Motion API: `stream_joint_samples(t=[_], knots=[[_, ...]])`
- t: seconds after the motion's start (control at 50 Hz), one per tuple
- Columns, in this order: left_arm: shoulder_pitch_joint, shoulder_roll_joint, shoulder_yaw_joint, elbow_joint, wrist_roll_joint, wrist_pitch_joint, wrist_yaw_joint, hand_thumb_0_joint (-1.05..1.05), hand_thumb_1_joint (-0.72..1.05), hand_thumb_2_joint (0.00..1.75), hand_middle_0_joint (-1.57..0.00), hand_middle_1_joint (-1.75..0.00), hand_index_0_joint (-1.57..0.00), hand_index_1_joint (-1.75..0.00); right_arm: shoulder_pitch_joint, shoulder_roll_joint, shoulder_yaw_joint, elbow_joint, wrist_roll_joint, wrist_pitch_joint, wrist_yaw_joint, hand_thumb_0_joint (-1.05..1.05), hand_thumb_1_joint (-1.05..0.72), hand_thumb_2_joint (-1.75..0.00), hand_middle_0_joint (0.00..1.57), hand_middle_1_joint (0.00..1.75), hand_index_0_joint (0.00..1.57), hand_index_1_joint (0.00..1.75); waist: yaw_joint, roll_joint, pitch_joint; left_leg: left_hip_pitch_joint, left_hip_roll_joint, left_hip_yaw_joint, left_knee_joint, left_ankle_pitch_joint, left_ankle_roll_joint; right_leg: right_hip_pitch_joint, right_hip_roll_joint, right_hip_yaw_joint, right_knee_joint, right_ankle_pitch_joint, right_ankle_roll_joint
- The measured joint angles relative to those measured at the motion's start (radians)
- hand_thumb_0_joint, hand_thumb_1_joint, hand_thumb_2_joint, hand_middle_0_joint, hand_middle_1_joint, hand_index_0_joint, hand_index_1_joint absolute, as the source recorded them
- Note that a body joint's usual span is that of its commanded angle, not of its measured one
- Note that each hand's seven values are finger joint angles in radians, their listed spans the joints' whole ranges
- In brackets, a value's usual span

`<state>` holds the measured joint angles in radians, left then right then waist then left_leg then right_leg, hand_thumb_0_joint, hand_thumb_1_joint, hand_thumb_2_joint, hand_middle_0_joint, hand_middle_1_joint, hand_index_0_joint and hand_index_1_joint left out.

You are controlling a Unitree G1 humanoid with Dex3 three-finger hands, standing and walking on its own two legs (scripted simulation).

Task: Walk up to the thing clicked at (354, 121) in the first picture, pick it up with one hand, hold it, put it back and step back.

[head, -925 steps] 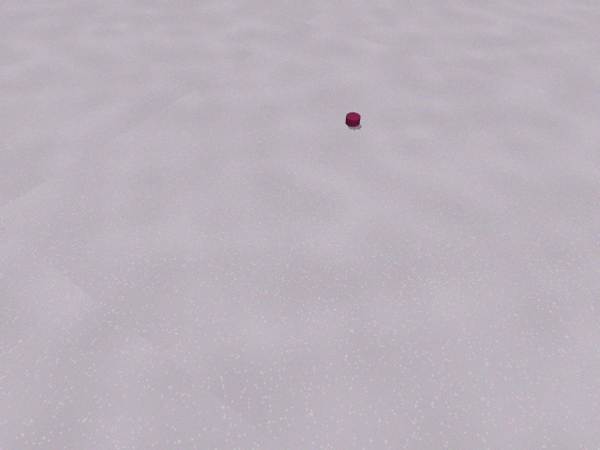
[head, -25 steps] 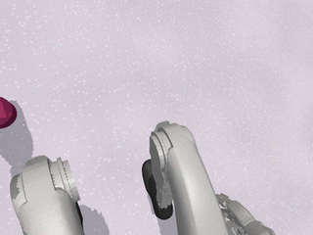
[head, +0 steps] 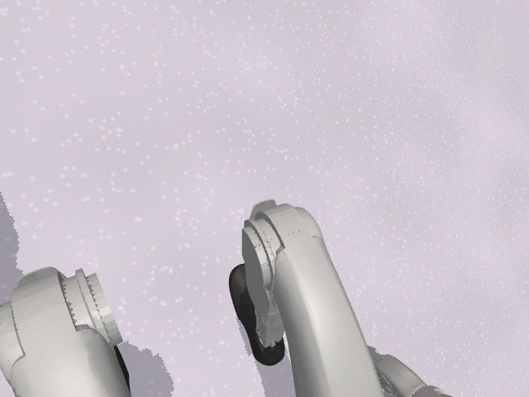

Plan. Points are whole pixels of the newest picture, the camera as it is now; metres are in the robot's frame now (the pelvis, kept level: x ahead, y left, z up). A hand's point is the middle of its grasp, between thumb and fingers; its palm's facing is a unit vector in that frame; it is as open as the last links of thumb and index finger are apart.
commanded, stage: rest palm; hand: left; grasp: from above
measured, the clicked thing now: out of the picture +0.44 +0.31 -0.27
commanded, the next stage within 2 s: close in 0.40 s
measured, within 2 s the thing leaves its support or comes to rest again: neither
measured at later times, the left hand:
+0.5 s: hand out of the picture +0.43 +0.31 -0.25, palm faces -0.45 -0.16 -0.88, open 14.1 cm
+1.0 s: hand out of the picture +0.43 +0.30 -0.25, palm faces -0.43 -0.16 -0.89, open 12.6 cm
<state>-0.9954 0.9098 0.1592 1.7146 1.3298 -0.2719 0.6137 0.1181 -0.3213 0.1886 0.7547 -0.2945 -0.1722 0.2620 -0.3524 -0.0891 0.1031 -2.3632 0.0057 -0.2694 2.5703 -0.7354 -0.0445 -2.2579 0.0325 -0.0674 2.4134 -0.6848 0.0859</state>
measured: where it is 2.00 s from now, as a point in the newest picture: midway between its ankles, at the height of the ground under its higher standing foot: (195, 367)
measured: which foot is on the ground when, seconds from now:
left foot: down 0.00-1.00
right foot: down 0.00-1.00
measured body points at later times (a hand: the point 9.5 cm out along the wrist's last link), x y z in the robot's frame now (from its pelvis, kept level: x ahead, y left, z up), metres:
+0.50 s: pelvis +0.00 +0.00 +0.00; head +0.26 +0.12 +0.34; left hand +0.45 +0.32 -0.20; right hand +0.04 -0.26 -0.07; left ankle +0.06 +0.13 -0.26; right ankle +0.11 -0.14 -0.26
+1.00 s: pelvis -0.01 +0.01 +0.00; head +0.26 +0.13 +0.34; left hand +0.45 +0.31 -0.20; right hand +0.04 -0.26 -0.05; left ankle +0.06 +0.13 -0.26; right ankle +0.11 -0.14 -0.26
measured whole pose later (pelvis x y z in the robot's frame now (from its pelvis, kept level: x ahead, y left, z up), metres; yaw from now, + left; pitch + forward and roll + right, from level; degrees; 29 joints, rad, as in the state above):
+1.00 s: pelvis -0.01 +0.01 +0.00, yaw -2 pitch +26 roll -15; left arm -1.04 0.97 0.16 1.81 1.30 -0.19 0.70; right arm 0.06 -0.37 0.26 0.72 -0.31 -0.30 0.33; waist -0.39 -0.13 0.17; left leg -2.35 0.01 -0.30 2.60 -0.73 -0.03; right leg -2.22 0.05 -0.10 2.40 -0.67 0.09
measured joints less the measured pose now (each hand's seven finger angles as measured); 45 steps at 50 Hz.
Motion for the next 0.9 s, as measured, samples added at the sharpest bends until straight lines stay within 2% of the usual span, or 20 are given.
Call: stream_joint_samples(t=[0.08,0.16,0.34,0.5,0.68,0.82,0.9], knots=[[-0.013,-0.001,-0.014,0.023,0.019,0.007,0.032,0.00,-0.53,1.00,-0.08,-0.98,-0.07,-0.99,-0.020,-0.007,0.005,-0.006,-0.008,-0.016,0.009,0.00,-0.90,-0.90,0.20,0.29,0.20,0.30,-0.006,-0.010,0.002,0.002,0.000,-0.003,0.005,0.000,0.003,0.005,0.002,-0.003,0.001,0.001,-0.007],[-0.022,0.004,-0.003,0.045,0.030,0.025,0.058,0.00,-0.52,0.99,-0.08,-0.98,-0.08,-0.99,-0.040,-0.012,0.010,-0.013,-0.015,-0.034,0.020,0.00,-0.90,-0.90,0.20,0.29,0.20,0.30,-0.013,-0.016,0.009,0.004,0.000,-0.005,0.011,0.000,0.005,0.010,0.004,-0.005,0.002,0.003,-0.007],[-0.041,0.025,0.006,0.074,-0.001,0.060,0.053,0.00,-0.51,0.98,-0.08,-0.99,-0.08,-1.00,-0.053,-0.018,0.022,-0.013,-0.018,-0.074,0.039,0.00,-0.90,-0.90,0.19,0.29,0.20,0.30,-0.021,-0.017,0.031,-0.004,-0.002,-0.009,0.023,0.005,0.012,0.009,0.006,-0.007,0.007,0.007,0.000],[-0.031,0.043,-0.008,0.069,-0.023,0.041,0.034,0.00,-0.50,0.96,-0.08,-1.01,-0.08,-1.02,-0.035,-0.013,0.047,-0.007,-0.019,-0.079,0.047,0.00,-0.91,-0.90,0.19,0.29,0.20,0.30,-0.019,-0.021,0.047,0.002,-0.002,-0.017,0.026,-0.001,0.010,0.017,0.007,-0.013,0.003,0.005,0.004],[-0.026,0.043,-0.029,0.079,-0.004,0.020,0.071,0.00,-0.42,0.90,-0.11,-1.03,-0.13,-1.01,-0.033,-0.016,0.067,-0.009,-0.029,-0.086,0.053,0.00,-0.90,-0.90,0.20,0.29,0.20,0.30,-0.024,-0.030,0.056,0.012,0.000,-0.029,0.028,-0.005,0.010,0.030,0.010,-0.024,-0.004,0.008,0.001],[-0.034,0.039,-0.038,0.090,0.000,0.048,0.106,0.00,-0.33,0.84,-0.16,-1.00,-0.20,-0.97,-0.049,-0.028,0.069,-0.018,-0.031,-0.104,0.062,0.00,-0.90,-0.90,0.20,0.29,0.20,0.30,-0.035,-0.036,0.060,0.015,0.002,-0.034,0.029,-0.003,0.013,0.036,0.014,-0.029,-0.010,0.014,-0.001],[-0.035,0.043,-0.021,0.092,-0.011,0.070,0.105,0.00,-0.29,0.80,-0.19,-0.98,-0.23,-0.95,-0.055,-0.038,0.066,-0.026,-0.024,-0.117,0.066,0.00,-0.90,-0.90,0.20,0.29,0.20,0.30,-0.040,-0.038,0.064,0.014,0.004,-0.033,0.027,0.000,0.017,0.037,0.015,-0.029,-0.015,0.018,0.000]])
